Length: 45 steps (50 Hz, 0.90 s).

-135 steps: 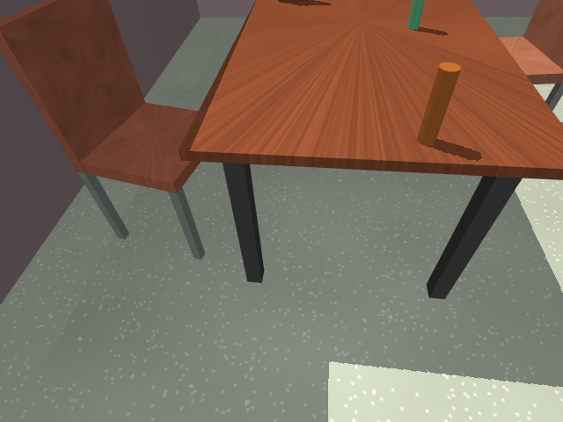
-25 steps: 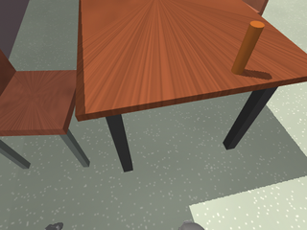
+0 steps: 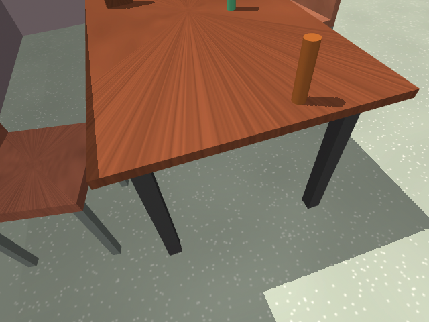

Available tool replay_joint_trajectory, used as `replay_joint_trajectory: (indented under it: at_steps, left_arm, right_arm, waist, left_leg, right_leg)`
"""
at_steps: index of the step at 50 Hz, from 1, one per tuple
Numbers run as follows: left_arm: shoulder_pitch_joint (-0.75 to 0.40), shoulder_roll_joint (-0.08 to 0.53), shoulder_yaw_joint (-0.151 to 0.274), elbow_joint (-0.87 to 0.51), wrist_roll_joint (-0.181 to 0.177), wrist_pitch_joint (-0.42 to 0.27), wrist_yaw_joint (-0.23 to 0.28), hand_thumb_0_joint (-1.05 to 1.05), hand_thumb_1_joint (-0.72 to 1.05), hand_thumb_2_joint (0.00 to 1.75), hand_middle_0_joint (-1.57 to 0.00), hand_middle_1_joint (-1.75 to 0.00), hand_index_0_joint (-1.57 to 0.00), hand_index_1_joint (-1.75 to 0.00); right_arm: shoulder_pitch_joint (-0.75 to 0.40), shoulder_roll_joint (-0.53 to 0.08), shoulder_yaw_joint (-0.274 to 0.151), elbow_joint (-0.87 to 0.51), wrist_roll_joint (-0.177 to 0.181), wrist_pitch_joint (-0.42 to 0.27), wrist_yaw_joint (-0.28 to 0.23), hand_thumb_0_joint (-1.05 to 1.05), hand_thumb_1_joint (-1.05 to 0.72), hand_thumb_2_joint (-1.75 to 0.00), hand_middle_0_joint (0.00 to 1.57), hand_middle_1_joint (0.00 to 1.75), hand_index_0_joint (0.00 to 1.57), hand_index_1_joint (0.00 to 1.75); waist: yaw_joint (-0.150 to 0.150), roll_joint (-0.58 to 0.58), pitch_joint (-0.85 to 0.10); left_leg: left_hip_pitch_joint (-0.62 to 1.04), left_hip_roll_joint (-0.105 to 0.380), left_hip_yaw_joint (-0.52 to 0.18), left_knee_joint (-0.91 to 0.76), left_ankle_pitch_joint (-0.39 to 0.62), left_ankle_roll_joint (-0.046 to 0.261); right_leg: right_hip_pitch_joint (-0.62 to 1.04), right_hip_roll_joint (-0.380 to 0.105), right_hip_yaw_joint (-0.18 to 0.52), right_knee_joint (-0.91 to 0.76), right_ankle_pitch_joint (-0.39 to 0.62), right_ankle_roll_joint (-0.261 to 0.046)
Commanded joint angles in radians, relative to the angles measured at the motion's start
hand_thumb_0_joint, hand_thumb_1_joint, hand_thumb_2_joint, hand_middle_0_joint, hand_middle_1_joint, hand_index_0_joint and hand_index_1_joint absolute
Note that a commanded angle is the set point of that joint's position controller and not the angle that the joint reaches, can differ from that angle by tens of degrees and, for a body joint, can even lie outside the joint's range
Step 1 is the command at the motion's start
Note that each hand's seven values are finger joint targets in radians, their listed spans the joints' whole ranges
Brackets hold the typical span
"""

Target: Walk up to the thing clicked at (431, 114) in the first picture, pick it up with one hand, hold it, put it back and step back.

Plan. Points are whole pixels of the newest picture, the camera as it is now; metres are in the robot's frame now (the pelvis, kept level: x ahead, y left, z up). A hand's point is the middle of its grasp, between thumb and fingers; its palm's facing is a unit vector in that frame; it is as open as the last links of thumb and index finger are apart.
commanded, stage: walk up
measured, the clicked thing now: (304, 71) +0.69 -0.21 +0.08
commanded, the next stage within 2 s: stand in 1.04 s
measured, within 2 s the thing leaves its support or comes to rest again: neither
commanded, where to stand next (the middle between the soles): +0.06 -0.01 m, yaw +1 degrees
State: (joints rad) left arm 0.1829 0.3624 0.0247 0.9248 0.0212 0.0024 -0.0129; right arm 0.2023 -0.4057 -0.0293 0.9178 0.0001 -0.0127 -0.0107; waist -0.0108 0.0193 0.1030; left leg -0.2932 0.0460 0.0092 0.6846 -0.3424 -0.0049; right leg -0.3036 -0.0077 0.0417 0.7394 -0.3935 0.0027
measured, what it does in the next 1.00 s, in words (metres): stands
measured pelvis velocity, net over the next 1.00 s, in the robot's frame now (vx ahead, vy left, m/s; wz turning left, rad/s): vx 0.01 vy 0.01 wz -0.01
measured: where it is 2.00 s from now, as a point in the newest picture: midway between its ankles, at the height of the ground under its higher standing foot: outside the picture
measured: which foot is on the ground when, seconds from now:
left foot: down 0.00-1.00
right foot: down 0.00-1.00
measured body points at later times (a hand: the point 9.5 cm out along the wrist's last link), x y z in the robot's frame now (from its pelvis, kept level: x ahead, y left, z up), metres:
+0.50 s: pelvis +0.00 +0.00 +0.03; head +0.01 +0.00 +0.47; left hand +0.11 +0.30 -0.10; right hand +0.08 -0.31 -0.10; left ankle +0.01 +0.15 -0.72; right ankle +0.00 -0.13 -0.72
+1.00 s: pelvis +0.01 +0.01 +0.03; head +0.02 +0.01 +0.48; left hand +0.08 +0.31 -0.10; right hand +0.09 -0.29 -0.10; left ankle +0.01 +0.15 -0.72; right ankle +0.00 -0.13 -0.72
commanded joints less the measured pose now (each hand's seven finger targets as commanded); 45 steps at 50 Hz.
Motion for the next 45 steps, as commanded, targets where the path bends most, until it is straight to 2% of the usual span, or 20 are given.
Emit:
replay_joint_trajectory:
  at_steps: [1,2,3,4,5,6,7,8,10,11,14,21,25,28,34,41,45]
  left_arm:
    - [-0.051,0.188,0.050,-0.071,-0.026,-0.020,0.013,0.00,0.90,0.90,-0.20,-0.30,-0.20,-0.30]
    - [-0.038,0.206,0.056,-0.035,-0.023,-0.018,0.018,0.00,0.90,0.90,-0.20,-0.30,-0.20,-0.30]
    - [-0.020,0.204,0.053,-0.016,-0.017,-0.023,0.019,0.00,0.90,0.90,-0.20,-0.30,-0.20,-0.30]
    - [-0.036,0.214,0.056,-0.007,-0.013,-0.032,0.016,0.00,0.90,0.90,-0.20,-0.30,-0.20,-0.30]
    - [-0.066,0.234,0.059,-0.005,-0.015,-0.037,0.013,0.00,0.90,0.90,-0.20,-0.30,-0.20,-0.30]
    - [-0.101,0.249,0.061,-0.011,-0.015,-0.038,0.012,0.00,0.90,0.90,-0.20,-0.30,-0.20,-0.30]
    - [-0.120,0.244,0.058,-0.007,-0.020,-0.036,0.012,0.00,0.90,0.90,-0.20,-0.30,-0.20,-0.30]
    - [-0.130,0.233,0.053,0.001,-0.022,-0.033,0.012,0.00,0.90,0.90,-0.20,-0.30,-0.20,-0.30]
    - [-0.125,0.215,0.047,0.024,-0.022,-0.032,0.012,0.00,0.90,0.90,-0.20,-0.30,-0.20,-0.30]
    - [-0.119,0.215,0.046,0.034,-0.021,-0.034,0.012,0.00,0.90,0.90,-0.20,-0.30,-0.20,-0.30]
    - [-0.156,0.218,0.046,0.051,-0.017,-0.034,0.011,0.00,0.90,0.90,-0.20,-0.30,-0.20,-0.30]
    - [-0.181,0.201,0.040,0.095,-0.022,-0.027,0.010,0.00,0.90,0.90,-0.20,-0.30,-0.20,-0.30]
    - [-0.187,0.195,0.039,0.113,-0.022,-0.026,0.009,0.00,0.90,0.90,-0.20,-0.30,-0.20,-0.30]
    - [-0.178,0.191,0.035,0.130,-0.024,-0.022,0.008,0.00,0.90,0.90,-0.20,-0.30,-0.20,-0.30]
    - [-0.179,0.190,0.031,0.153,-0.019,-0.019,0.006,0.00,0.90,0.90,-0.20,-0.30,-0.20,-0.30]
    - [-0.174,0.186,0.032,0.170,-0.017,-0.021,0.009,0.00,0.90,0.90,-0.20,-0.30,-0.20,-0.30]
    - [-0.169,0.185,0.029,0.173,-0.014,-0.021,0.010,0.00,0.90,0.90,-0.20,-0.30,-0.20,-0.30]
  right_arm:
    - [0.004,-0.250,-0.058,-0.033,-0.016,-0.049,-0.013,0.00,-0.90,-0.90,0.20,0.30,0.20,0.30]
    - [-0.055,-0.266,-0.058,-0.029,-0.012,-0.047,-0.006,0.00,-0.90,-0.90,0.20,0.30,0.20,0.30]
    - [-0.098,-0.250,-0.050,-0.024,-0.014,-0.044,-0.001,0.00,-0.90,-0.90,0.20,0.30,0.20,0.30]
    - [-0.101,-0.224,-0.040,-0.016,-0.012,-0.041,0.001,0.00,-0.90,-0.90,0.20,0.30,0.20,0.30]
    - [-0.101,-0.197,-0.032,-0.013,-0.008,-0.038,0.002,0.00,-0.90,-0.90,0.20,0.30,0.20,0.30]
    - [-0.073,-0.187,-0.029,0.002,-0.008,-0.037,0.001,0.00,-0.90,-0.90,0.20,0.30,0.20,0.30]
    - [-0.049,-0.185,-0.026,0.026,-0.008,-0.038,0.002,0.00,-0.90,-0.90,0.20,0.30,0.20,0.30]
    - [-0.055,-0.188,-0.026,0.040,-0.009,-0.038,0.003,0.00,-0.90,-0.90,0.20,0.30,0.20,0.30]
    - [-0.086,-0.184,-0.025,0.050,-0.008,-0.041,0.005,0.00,-0.90,-0.90,0.20,0.30,0.20,0.30]
    - [-0.092,-0.179,-0.021,0.053,-0.005,-0.041,0.004,0.00,-0.90,-0.90,0.20,0.30,0.20,0.30]
    - [-0.082,-0.166,-0.018,0.073,-0.003,-0.039,0.003,0.00,-0.90,-0.90,0.20,0.30,0.20,0.30]
    - [-0.121,-0.170,-0.013,0.107,-0.009,-0.037,0.003,0.00,-0.90,-0.90,0.20,0.30,0.20,0.30]
    - [-0.120,-0.176,-0.013,0.127,-0.009,-0.038,0.001,0.00,-0.90,-0.90,0.20,0.30,0.20,0.30]
    - [-0.143,-0.175,-0.012,0.130,-0.009,-0.039,0.000,0.00,-0.90,-0.90,0.20,0.30,0.20,0.30]
    - [-0.159,-0.171,-0.014,0.140,-0.010,-0.037,0.001,0.00,-0.90,-0.90,0.20,0.30,0.20,0.30]
    - [-0.160,-0.164,-0.019,0.147,-0.009,-0.034,0.002,0.00,-0.90,-0.90,0.20,0.30,0.20,0.30]
    - [-0.165,-0.157,-0.018,0.149,-0.011,-0.031,0.003,0.00,-0.90,-0.90,0.20,0.30,0.20,0.30]
  waist:
    - [0.011,-0.034,-0.154]
    - [0.040,0.007,-0.115]
    - [0.057,0.012,-0.109]
    - [0.048,-0.004,-0.117]
    - [0.029,-0.026,-0.095]
    - [0.003,-0.032,-0.079]
    - [-0.003,-0.015,-0.073]
    - [0.000,0.003,-0.066]
    - [0.013,-0.001,-0.098]
    - [0.018,-0.016,-0.116]
    - [0.002,-0.074,-0.133]
    - [0.009,-0.046,-0.126]
    - [0.008,-0.021,-0.158]
    - [0.016,-0.002,-0.142]
    - [0.015,-0.009,-0.128]
    - [0.010,-0.016,-0.135]
    - [0.008,-0.023,-0.116]
  left_leg:
    - [0.125,0.196,-0.281,-0.254,0.144,0.144]
    - [-0.002,0.233,-0.295,-0.266,0.074,0.171]
    - [-0.024,0.200,-0.229,-0.247,0.079,0.137]
    - [-0.032,0.133,-0.140,-0.209,0.125,0.090]
    - [-0.017,0.060,-0.067,-0.177,0.119,0.053]
    - [0.013,0.030,-0.036,-0.179,0.089,0.034]
    - [0.043,0.034,-0.044,-0.207,0.073,0.029]
    - [0.057,0.044,-0.059,-0.234,0.081,0.034]
    - [0.083,0.068,-0.077,-0.246,0.150,0.047]
    - [0.096,0.074,-0.068,-0.239,0.180,0.048]
    - [0.114,0.060,-0.040,-0.248,0.200,0.035]
    - [0.157,0.076,-0.046,-0.311,0.231,0.029]
    - [0.172,0.084,-0.043,-0.332,0.274,0.028]
    - [0.175,0.091,-0.047,-0.354,0.273,0.027]
    - [0.178,0.093,-0.052,-0.386,0.226,0.029]
    - [0.198,0.092,-0.047,-0.396,0.248,0.024]
    - [0.193,0.085,-0.046,-0.400,0.212,0.023]
  right_leg:
    - [-0.058,-0.029,0.068,-0.069,0.134,-0.042]
    - [0.052,-0.023,0.022,-0.085,0.028,-0.041]
    - [0.103,-0.037,0.047,-0.170,0.048,-0.051]
    - [0.139,-0.065,0.105,-0.237,0.131,-0.064]
    - [0.099,-0.094,0.155,-0.270,0.175,-0.082]
    - [0.050,-0.119,0.179,-0.280,0.183,-0.094]
    - [0.028,-0.126,0.178,-0.290,0.169,-0.092]
    - [0.025,-0.112,0.152,-0.294,0.158,-0.084]
    - [0.061,-0.087,0.113,-0.299,0.196,-0.072]
    - [0.086,-0.091,0.111,-0.311,0.217,-0.070]
    - [0.113,-0.107,0.119,-0.341,0.254,-0.064]
    - [0.119,-0.094,0.097,-0.392,0.256,-0.046]
    - [0.169,-0.097,0.089,-0.389,0.321,-0.043]
    - [0.168,-0.094,0.079,-0.396,0.322,-0.036]
    - [0.171,-0.094,0.078,-0.426,0.310,-0.028]
    - [0.180,-0.095,0.068,-0.437,0.322,-0.021]
    - [0.159,-0.095,0.072,-0.454,0.298,-0.018]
